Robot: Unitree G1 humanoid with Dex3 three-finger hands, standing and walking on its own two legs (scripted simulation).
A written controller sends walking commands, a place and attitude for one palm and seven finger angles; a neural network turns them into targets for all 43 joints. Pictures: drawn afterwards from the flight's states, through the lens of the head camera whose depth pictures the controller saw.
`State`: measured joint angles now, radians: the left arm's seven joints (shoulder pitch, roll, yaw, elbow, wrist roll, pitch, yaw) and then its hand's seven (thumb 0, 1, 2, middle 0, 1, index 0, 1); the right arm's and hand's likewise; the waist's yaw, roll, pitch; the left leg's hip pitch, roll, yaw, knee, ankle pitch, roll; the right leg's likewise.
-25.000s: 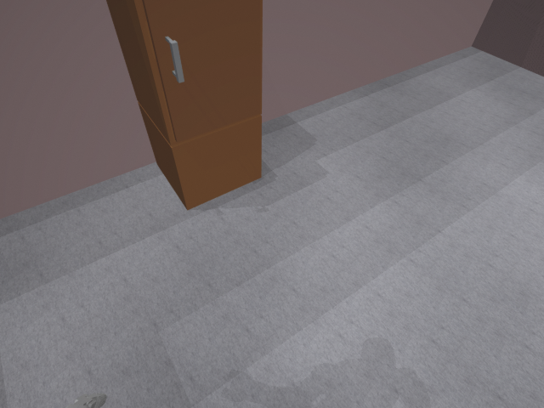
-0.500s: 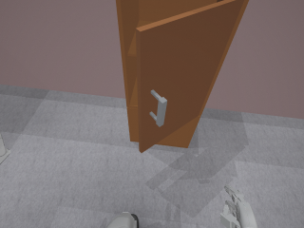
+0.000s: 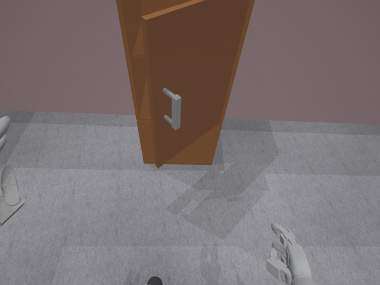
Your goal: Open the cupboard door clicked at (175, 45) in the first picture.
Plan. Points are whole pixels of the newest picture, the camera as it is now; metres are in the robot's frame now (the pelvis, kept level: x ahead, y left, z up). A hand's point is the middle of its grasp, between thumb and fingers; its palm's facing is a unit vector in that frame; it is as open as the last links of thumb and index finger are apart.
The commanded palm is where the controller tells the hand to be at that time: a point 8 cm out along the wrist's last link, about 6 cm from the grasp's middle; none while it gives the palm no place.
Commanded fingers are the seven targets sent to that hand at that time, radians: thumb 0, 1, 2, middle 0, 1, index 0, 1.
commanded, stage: stop stepping back and stand still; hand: left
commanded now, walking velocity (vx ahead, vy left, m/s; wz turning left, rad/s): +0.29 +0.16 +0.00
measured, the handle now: (171, 109) +0.59 +0.09 -0.02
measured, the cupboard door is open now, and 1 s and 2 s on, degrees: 44 44 44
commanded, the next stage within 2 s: let the arm hang, fingers relaxed in 0.70 s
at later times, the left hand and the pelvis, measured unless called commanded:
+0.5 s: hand out of the picture +0.14 +0.25 +0.16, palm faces +0.40 -0.78 -0.49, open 7.5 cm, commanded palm +0.08 +0.29 +0.18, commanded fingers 0.00 0.90 0.90 -0.20 -0.30 -0.20 -0.30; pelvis -0.06 +0.00 +0.00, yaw +0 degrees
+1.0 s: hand out of the picture +0.07 +0.24 -0.11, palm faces -0.01 -0.94 -0.35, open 7.4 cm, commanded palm none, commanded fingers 0.00 0.90 0.90 -0.20 -0.30 -0.20 -0.30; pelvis -0.08 +0.01 -0.01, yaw +1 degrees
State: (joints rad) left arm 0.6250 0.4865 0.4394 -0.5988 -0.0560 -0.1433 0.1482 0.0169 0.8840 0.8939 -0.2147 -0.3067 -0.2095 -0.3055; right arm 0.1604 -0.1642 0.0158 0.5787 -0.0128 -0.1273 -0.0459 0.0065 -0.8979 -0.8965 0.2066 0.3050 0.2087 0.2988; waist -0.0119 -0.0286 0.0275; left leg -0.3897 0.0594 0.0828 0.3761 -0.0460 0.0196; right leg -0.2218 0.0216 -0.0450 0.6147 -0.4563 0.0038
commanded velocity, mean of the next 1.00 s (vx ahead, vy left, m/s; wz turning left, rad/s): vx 0.07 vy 0.03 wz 0.00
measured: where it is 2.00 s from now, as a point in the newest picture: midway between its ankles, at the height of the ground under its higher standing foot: outside the picture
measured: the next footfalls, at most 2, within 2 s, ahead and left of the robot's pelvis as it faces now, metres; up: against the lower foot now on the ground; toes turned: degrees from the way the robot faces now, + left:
right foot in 0.04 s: -0.04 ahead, -0.11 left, +0.00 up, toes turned -2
left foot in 0.28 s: +0.01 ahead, +0.11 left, +0.00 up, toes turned +3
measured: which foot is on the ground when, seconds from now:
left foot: down 0.00-0.04, up 0.06-0.26, down 0.28-1.00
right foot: up 0.00-0.02, down 0.04-1.00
